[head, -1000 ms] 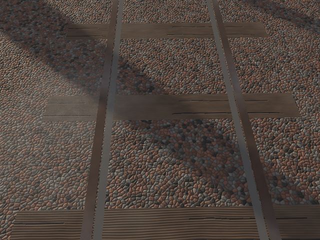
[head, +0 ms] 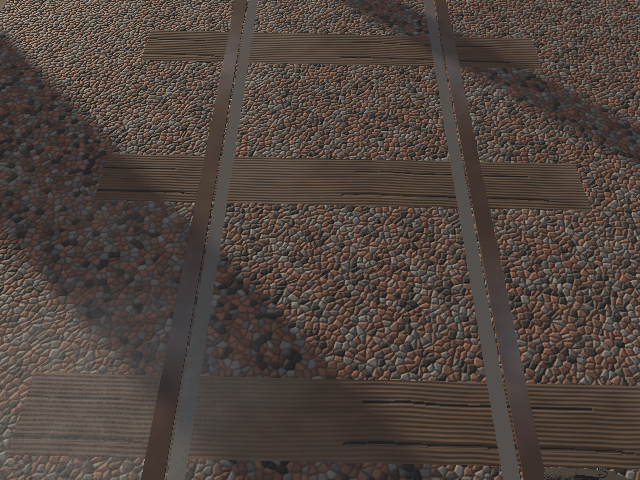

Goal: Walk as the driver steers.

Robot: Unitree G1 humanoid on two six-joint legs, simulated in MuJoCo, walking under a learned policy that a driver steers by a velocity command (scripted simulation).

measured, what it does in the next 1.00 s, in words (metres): walks ahead: right foot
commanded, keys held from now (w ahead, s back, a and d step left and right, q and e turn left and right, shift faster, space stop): w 1.00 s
